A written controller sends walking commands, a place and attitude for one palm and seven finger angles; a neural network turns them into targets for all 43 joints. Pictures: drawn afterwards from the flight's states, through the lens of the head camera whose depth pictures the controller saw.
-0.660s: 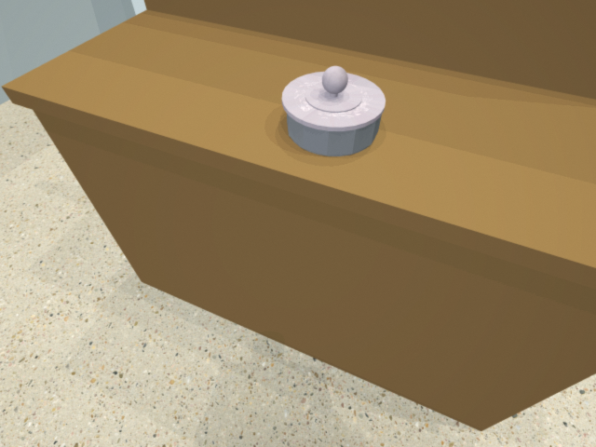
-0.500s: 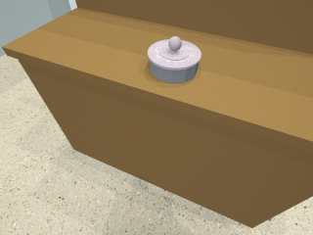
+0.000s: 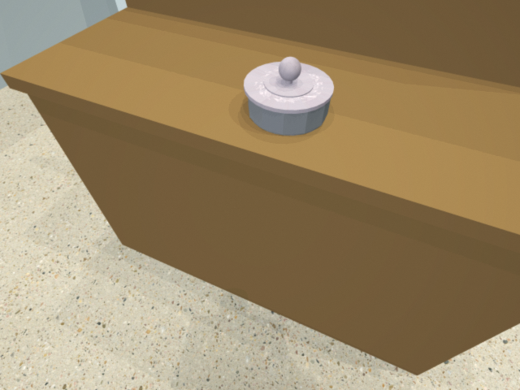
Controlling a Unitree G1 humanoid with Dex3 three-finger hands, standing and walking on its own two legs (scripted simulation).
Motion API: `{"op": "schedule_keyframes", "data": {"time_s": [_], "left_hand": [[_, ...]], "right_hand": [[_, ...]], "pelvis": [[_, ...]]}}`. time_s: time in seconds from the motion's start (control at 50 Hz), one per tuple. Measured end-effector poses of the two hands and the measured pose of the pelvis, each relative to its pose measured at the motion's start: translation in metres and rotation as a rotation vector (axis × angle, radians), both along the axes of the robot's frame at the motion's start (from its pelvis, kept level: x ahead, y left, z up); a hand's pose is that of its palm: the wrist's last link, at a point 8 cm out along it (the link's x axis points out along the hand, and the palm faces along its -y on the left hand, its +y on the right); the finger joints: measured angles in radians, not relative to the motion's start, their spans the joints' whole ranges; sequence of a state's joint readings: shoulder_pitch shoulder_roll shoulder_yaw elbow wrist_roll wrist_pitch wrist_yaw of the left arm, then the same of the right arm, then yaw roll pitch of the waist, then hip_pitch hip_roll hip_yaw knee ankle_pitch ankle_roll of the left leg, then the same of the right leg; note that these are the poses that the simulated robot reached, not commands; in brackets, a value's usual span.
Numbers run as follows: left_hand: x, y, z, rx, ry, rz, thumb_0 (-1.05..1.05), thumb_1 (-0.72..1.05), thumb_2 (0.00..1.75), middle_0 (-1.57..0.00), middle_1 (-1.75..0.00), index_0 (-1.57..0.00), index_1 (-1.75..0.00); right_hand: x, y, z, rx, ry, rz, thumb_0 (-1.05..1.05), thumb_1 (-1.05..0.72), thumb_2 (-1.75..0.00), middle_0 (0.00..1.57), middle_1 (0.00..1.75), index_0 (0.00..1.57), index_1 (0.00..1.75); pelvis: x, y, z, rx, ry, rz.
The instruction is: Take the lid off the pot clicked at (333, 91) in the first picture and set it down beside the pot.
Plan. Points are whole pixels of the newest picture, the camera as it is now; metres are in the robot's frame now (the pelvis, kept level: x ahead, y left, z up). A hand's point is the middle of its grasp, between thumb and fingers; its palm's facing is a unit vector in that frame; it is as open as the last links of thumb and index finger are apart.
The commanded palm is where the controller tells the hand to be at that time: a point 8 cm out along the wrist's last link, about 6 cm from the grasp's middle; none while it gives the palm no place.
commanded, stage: turn to face it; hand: left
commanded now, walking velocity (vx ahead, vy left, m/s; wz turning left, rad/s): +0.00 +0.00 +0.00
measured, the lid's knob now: (289, 69) +0.65 -0.02 +0.17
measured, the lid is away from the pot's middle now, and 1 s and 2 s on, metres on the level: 0.00 0.00 0.00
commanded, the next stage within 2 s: take the last steps up to it in 0.78 s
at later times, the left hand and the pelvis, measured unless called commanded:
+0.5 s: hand out of the picture +0.05 +0.18 -0.17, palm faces -0.03 -0.97 -0.25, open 7.4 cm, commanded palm none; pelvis -0.01 -0.01 -0.01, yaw -7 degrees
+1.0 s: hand out of the picture +0.13 +0.17 -0.17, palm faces -0.29 -0.92 -0.26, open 7.4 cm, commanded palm none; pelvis -0.01 +0.00 -0.01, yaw -18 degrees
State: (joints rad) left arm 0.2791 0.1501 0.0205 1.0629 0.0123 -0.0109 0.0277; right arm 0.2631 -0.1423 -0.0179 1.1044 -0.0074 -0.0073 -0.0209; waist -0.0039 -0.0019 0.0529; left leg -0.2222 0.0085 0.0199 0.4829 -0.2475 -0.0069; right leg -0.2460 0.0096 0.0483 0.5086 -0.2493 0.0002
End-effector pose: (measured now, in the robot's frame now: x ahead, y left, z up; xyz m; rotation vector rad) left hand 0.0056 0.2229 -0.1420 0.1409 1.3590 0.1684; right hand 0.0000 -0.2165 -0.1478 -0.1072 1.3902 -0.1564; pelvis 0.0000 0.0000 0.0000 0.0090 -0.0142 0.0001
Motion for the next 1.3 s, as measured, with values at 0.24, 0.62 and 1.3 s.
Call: {"op": "schedule_keyframes", "data": {"time_s": [0.24,0.62,1.3], "left_hand": [[0.003,0.002,-0.004,-0.007,0.024,-0.015,0.00,0.91,0.90,-0.20,-0.30,-0.20,-0.29],[0.059,0.012,0.002,0.030,-0.056,-0.156,0.00,0.91,0.90,-0.20,-0.30,-0.20,-0.29],[0.144,0.004,-0.013,-0.040,-0.037,-0.386,0.01,0.91,0.90,-0.20,-0.30,-0.20,-0.29]], "right_hand": [[0.001,-0.005,-0.001,-0.018,-0.009,-0.032,0.01,-0.91,-0.90,0.20,0.30,0.20,0.30],[0.061,-0.050,0.023,-0.136,-0.270,-0.114,0.01,-0.90,-0.90,0.20,0.30,0.20,0.30],[-0.062,0.021,0.019,-0.092,0.008,-0.352,0.01,-0.90,-0.90,0.20,0.30,0.20,0.30]], "pelvis": [[-0.001,0.000,-0.004,0.002,0.011,-0.042],[-0.009,0.001,-0.004,0.017,0.037,-0.192],[0.042,0.019,-0.005,-0.009,0.021,-0.341]]}}
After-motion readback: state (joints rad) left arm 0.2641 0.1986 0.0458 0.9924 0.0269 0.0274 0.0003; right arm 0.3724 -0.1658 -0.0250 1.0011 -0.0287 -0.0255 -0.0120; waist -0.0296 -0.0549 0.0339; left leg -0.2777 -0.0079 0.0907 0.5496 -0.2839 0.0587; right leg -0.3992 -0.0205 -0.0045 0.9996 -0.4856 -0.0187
